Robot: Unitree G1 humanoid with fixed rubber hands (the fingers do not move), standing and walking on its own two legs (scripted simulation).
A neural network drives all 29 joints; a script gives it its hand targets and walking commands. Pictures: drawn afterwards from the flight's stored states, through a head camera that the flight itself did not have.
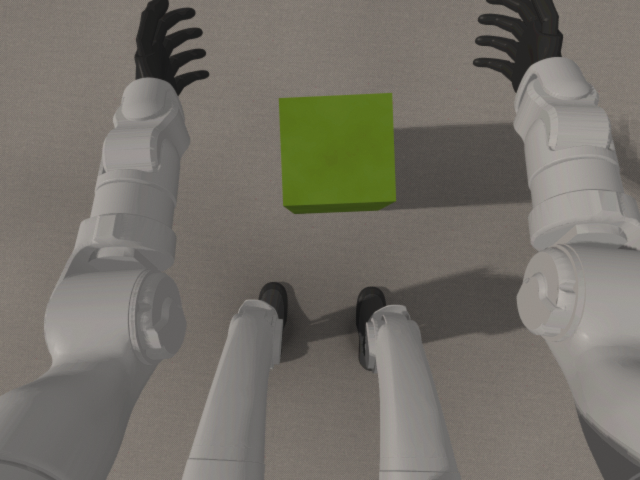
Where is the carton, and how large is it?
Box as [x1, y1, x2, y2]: [279, 93, 395, 213]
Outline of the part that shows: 391,93 279,98 283,205 294,213 377,210 395,201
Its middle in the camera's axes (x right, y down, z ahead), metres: +0.04 -0.17 +0.84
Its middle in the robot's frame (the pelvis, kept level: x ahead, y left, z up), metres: +0.52 -0.01 -0.52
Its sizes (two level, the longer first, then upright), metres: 0.210 0.200 0.250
